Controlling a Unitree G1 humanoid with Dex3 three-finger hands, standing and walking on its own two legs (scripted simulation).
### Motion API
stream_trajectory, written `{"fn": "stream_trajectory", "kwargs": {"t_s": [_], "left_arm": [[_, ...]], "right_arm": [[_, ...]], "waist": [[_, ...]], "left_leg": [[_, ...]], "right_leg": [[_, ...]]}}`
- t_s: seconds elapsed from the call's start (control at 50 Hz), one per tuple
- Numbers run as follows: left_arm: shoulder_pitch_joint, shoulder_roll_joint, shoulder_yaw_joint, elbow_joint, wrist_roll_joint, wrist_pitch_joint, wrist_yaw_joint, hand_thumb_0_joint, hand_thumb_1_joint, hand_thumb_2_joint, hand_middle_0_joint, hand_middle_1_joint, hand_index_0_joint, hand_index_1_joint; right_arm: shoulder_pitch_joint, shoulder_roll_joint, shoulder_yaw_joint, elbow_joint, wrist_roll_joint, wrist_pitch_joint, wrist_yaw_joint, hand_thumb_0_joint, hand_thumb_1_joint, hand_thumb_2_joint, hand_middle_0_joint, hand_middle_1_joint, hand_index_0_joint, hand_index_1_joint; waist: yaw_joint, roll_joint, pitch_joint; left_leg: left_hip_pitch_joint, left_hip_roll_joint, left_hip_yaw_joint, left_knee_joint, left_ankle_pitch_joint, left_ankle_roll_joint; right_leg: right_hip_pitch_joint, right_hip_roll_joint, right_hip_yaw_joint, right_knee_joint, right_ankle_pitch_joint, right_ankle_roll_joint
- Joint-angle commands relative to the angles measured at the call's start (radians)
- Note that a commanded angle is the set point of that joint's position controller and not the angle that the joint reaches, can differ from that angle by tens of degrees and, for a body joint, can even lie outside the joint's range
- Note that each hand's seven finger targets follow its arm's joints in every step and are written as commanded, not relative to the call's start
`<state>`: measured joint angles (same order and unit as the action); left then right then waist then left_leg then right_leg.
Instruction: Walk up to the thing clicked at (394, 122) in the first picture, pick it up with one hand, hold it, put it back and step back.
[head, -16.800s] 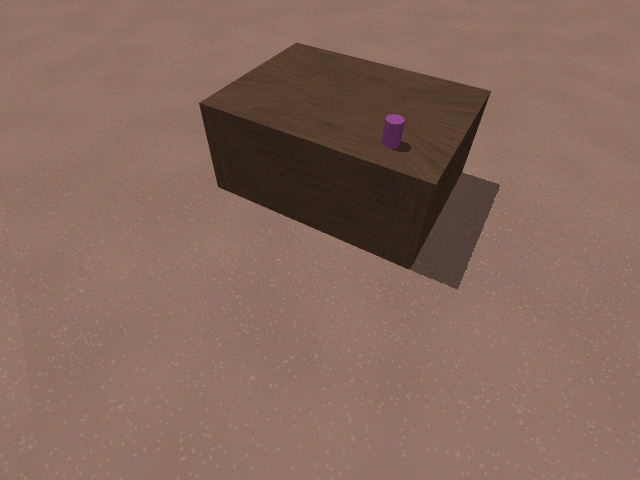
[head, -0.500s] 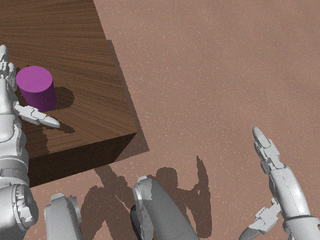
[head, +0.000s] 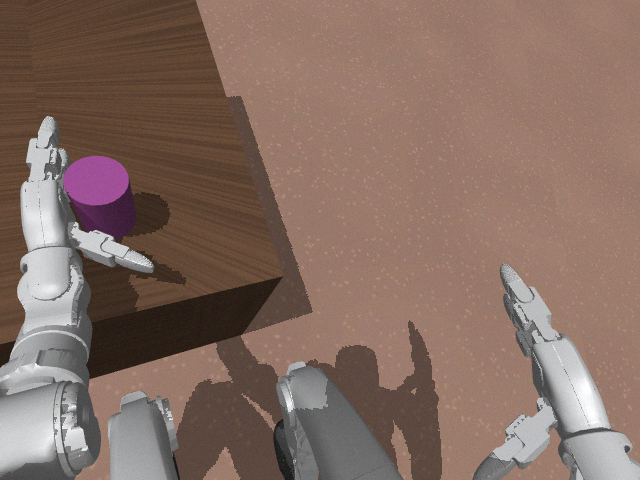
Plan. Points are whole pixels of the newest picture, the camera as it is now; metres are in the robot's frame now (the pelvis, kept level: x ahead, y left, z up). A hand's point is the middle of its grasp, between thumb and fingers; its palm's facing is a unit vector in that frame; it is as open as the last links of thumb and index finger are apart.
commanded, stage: close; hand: left
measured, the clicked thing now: (103, 200) +0.51 +0.15 -0.08
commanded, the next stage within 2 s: settle in 0.52 s
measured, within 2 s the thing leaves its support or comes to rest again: leaves its support in 0.82 s
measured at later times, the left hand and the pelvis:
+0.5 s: hand (93, 190) +0.52 +0.15 -0.06, palm faces +0.05 -1.00 +0.00, open 14.2 cm; pelvis -0.01 +0.00 -0.01, yaw -1 degrees
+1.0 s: hand (92, 164) +0.53 +0.15 -0.02, palm faces +0.05 -1.00 -0.01, open 9.7 cm; pelvis +0.00 +0.00 +0.01, yaw +0 degrees
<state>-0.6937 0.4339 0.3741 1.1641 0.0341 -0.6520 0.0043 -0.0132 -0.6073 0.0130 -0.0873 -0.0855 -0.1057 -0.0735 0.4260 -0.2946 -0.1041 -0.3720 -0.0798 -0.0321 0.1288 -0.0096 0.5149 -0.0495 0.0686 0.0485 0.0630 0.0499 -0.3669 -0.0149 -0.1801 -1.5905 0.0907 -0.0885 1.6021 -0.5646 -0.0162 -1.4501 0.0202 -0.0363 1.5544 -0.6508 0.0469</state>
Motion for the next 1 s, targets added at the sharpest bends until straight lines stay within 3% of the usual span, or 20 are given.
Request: {"fn": "stream_trajectory", "kwargs": {"t_s": [0.0,0.04,0.14,0.16,0.22,0.3,0.34,0.38,0.42,0.5,0.58,0.6,0.62,0.68,0.7,0.72,0.78,0.84,0.88,0.98], "left_arm": [[-0.387,0.160,0.006,-0.186,0.006,-0.091,0.009,0.000,-0.611,0.087,-0.274,-0.214,-0.277,-0.206],[-0.388,0.196,0.026,-0.179,0.012,-0.097,0.009,0.000,-0.611,0.123,-0.354,-0.270,-0.366,-0.263],[-0.428,0.244,0.042,-0.154,0.012,-0.094,-0.006,0.000,-0.611,0.188,-0.469,-0.367,-0.483,-0.358],[-0.448,0.218,0.032,-0.142,0.013,-0.092,-0.011,0.000,-0.611,0.199,-0.505,-0.392,-0.517,-0.384],[-0.439,0.201,0.016,-0.101,0.016,-0.080,-0.024,0.000,-0.611,0.209,-0.543,-0.425,-0.559,-0.413],[-0.460,0.272,0.048,-0.109,0.020,-0.075,-0.025,0.000,-0.611,0.247,-0.592,-0.471,-0.608,-0.461],[-0.453,0.254,0.048,-0.078,0.019,-0.069,-0.025,0.000,-0.611,0.294,-0.633,-0.523,-0.649,-0.513],[-0.470,0.267,0.057,-0.097,0.018,-0.069,-0.025,0.000,-0.611,0.327,-0.671,-0.566,-0.688,-0.556],[-0.488,0.296,0.065,-0.106,0.024,-0.072,-0.020,0.000,-0.576,0.380,-0.733,-0.628,-0.751,-0.617],[-0.487,0.273,0.050,-0.080,0.032,-0.068,-0.012,0.000,-0.499,0.494,-0.822,-0.741,-0.841,-0.730],[-0.521,0.264,0.030,-0.131,0.032,-0.061,-0.008,0.000,-0.430,0.561,-0.923,-0.833,-0.943,-0.821],[-0.508,0.230,0.021,-0.100,0.030,-0.055,-0.007,0.000,-0.407,0.596,-0.946,-0.865,-0.966,-0.854],[-0.477,0.250,0.033,-0.095,0.029,-0.052,-0.003,0.000,-0.329,0.676,-0.899,-0.904,-0.905,-0.912],[-0.509,0.299,0.045,-0.156,0.051,-0.041,0.013,0.000,-0.251,0.759,-0.951,-0.954,-0.959,-0.960],[-0.524,0.301,0.040,-0.193,0.054,-0.039,0.015,0.000,-0.222,0.770,-0.959,-0.961,-0.967,-0.966],[-0.528,0.261,0.026,-0.192,0.049,-0.033,0.016,0.000,-0.189,0.794,-0.969,-0.975,-0.977,-0.981],[-0.515,0.257,0.031,-0.182,0.034,-0.013,0.020,0.000,-0.106,0.853,-1.020,-1.027,-1.025,-1.035],[-0.536,0.259,0.019,-0.217,0.039,-0.004,0.018,0.000,-0.062,0.917,-1.025,-1.061,-1.026,-1.072],[-0.528,0.274,0.028,-0.217,0.033,0.005,0.015,0.000,-0.054,0.931,-1.046,-1.082,-1.048,-1.093],[-0.514,0.225,0.008,-0.159,0.034,0.023,0.019,0.000,-0.056,0.967,-1.051,-1.109,-1.055,-1.121]], "right_arm": [[0.049,-0.162,-0.134,-0.141,0.002,-0.057,-0.025,0.000,0.525,-0.048,0.050,0.050,0.050,0.050],[0.024,-0.185,-0.143,-0.215,0.003,-0.060,-0.027,0.000,0.520,-0.049,0.050,0.050,0.049,0.050],[0.035,-0.212,-0.178,-0.188,0.002,-0.048,-0.032,0.000,0.512,-0.050,0.050,0.050,0.049,0.050],[0.051,-0.198,-0.160,-0.190,0.000,-0.045,-0.029,0.000,0.506,-0.051,0.050,0.050,0.049,0.050],[0.043,-0.201,-0.166,-0.185,0.001,-0.047,-0.029,0.000,0.506,-0.049,0.050,0.050,0.049,0.050],[0.029,-0.208,-0.155,-0.232,0.003,-0.047,-0.028,0.000,0.508,-0.050,0.049,0.050,0.049,0.050],[0.035,-0.210,-0.164,-0.210,0.003,-0.043,-0.029,0.000,0.507,-0.050,0.049,0.050,0.049,0.050],[0.028,-0.206,-0.145,-0.239,0.001,-0.046,-0.027,0.000,0.509,-0.049,0.049,0.050,0.049,0.050],[0.032,-0.215,-0.157,-0.240,0.002,-0.046,-0.028,0.000,0.508,-0.049,0.049,0.050,0.049,0.050],[0.041,-0.211,-0.164,-0.217,0.001,-0.043,-0.028,0.000,0.508,-0.049,0.049,0.050,0.049,0.050],[0.045,-0.214,-0.165,-0.265,0.001,-0.050,-0.026,0.000,0.506,-0.050,0.049,0.050,0.048,0.050],[0.064,-0.202,-0.155,-0.240,0.000,-0.047,-0.024,0.000,0.506,-0.050,0.049,0.050,0.049,0.050],[0.054,-0.209,-0.164,-0.241,0.004,-0.048,-0.024,0.000,0.509,-0.055,0.050,0.051,0.050,0.051],[0.044,-0.239,-0.198,-0.246,-0.001,-0.040,-0.027,0.000,0.502,-0.056,0.050,0.051,0.050,0.051],[0.039,-0.236,-0.189,-0.263,-0.002,-0.040,-0.026,0.000,0.505,-0.055,0.050,0.051,0.050,0.051],[0.042,-0.229,-0.193,-0.272,0.001,-0.037,-0.026,0.000,0.508,-0.055,0.050,0.051,0.050,0.051],[0.037,-0.223,-0.188,-0.223,0.008,-0.030,-0.030,0.000,0.513,-0.054,0.050,0.051,0.050,0.051],[0.028,-0.196,-0.146,-0.225,0.002,-0.027,-0.030,0.000,0.519,-0.056,0.050,0.051,0.050,0.051],[0.037,-0.197,-0.148,-0.214,0.006,-0.023,-0.032,0.000,0.519,-0.056,0.050,0.051,0.050,0.051],[0.026,-0.188,-0.140,-0.186,0.003,-0.017,-0.038,0.000,0.529,-0.054,0.050,0.051,0.050,0.051]], "waist": [[-0.018,0.287,-0.498],[-0.022,0.268,-0.536],[-0.028,0.327,-0.539],[-0.040,0.320,-0.528],[-0.048,0.335,-0.514],[-0.038,0.338,-0.552],[-0.046,0.354,-0.512],[-0.042,0.334,-0.530],[-0.045,0.376,-0.539],[-0.063,0.368,-0.500],[-0.072,0.392,-0.569],[-0.075,0.383,-0.532],[-0.066,0.362,-0.528],[-0.063,0.401,-0.573],[-0.050,0.421,-0.607],[-0.062,0.415,-0.614],[-0.047,0.392,-0.567],[-0.037,0.414,-0.584],[-0.024,0.400,-0.590],[-0.034,0.352,-0.524]], "left_leg": [[0.525,-0.040,0.005,-0.165,0.202,0.028],[0.542,-0.036,0.000,-0.164,0.206,0.029],[0.569,-0.034,-0.004,-0.158,0.225,0.023],[0.563,-0.033,-0.009,-0.165,0.213,0.022],[0.562,-0.033,-0.008,-0.160,0.201,0.021],[0.561,-0.034,-0.005,-0.146,0.237,0.023],[0.560,-0.032,-0.011,-0.164,0.211,0.017],[0.558,-0.031,-0.011,-0.157,0.215,0.020],[0.589,-0.029,-0.019,-0.163,0.230,0.013],[0.555,-0.031,-0.013,-0.155,0.199,0.018],[0.597,-0.032,-0.006,-0.138,0.235,0.020],[0.571,-0.033,-0.007,-0.143,0.220,0.019],[0.558,-0.034,-0.004,-0.137,0.221,0.023],[0.607,-0.030,-0.007,-0.144,0.263,0.019],[0.646,-0.029,-0.008,-0.146,0.276,0.015],[0.659,-0.028,-0.010,-0.155,0.283,0.015],[0.636,-0.028,-0.011,-0.183,0.247,0.015],[0.667,-0.029,-0.006,-0.197,0.263,0.014],[0.680,-0.030,0.000,-0.202,0.284,0.016],[0.670,-0.029,0.001,-0.226,0.286,0.020]], "right_leg": [[0.141,0.032,-0.005,-0.182,0.287,-0.061],[0.149,0.033,-0.008,-0.180,0.289,-0.060],[0.126,0.032,-0.004,-0.168,0.301,-0.063],[0.114,0.034,-0.015,-0.167,0.289,-0.065],[0.097,0.032,-0.013,-0.166,0.277,-0.065],[0.119,0.033,-0.013,-0.159,0.304,-0.065],[0.089,0.034,-0.022,-0.157,0.275,-0.069],[0.097,0.036,-0.024,-0.157,0.279,-0.067],[0.071,0.036,-0.033,-0.137,0.279,-0.073],[0.059,0.036,-0.029,-0.145,0.264,-0.071],[0.085,0.036,-0.020,-0.153,0.300,-0.066],[0.080,0.035,-0.023,-0.154,0.290,-0.067],[0.091,0.035,-0.017,-0.162,0.295,-0.063],[0.095,0.037,-0.024,-0.153,0.323,-0.067],[0.098,0.036,-0.025,-0.151,0.324,-0.068],[0.101,0.037,-0.029,-0.156,0.328,-0.069],[0.118,0.036,-0.031,-0.177,0.309,-0.067],[0.149,0.033,-0.025,-0.191,0.322,-0.066],[0.169,0.035,-0.024,-0.201,0.337,-0.066],[0.178,0.038,-0.025,-0.234,0.345,-0.065]]}}
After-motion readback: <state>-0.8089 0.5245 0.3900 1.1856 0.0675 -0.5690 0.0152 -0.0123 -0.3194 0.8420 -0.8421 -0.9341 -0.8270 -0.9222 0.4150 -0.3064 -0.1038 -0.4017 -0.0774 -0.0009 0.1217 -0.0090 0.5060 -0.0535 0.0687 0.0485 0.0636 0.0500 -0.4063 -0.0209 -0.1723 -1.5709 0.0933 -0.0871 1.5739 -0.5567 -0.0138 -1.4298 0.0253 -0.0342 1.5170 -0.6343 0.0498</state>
